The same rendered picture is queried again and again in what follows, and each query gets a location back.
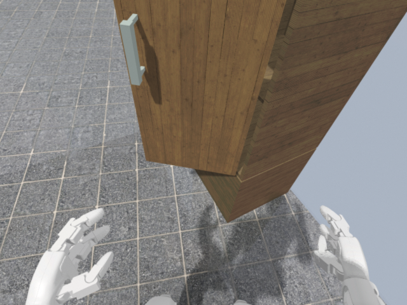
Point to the robot left hand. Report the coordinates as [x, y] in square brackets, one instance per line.
[56, 266]

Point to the handle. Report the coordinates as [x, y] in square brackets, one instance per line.
[129, 41]

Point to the cupboard door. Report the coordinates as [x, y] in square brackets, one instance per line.
[204, 61]

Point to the robot right hand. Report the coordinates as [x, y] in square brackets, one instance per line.
[348, 251]

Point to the right robot forearm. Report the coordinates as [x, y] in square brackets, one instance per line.
[359, 291]

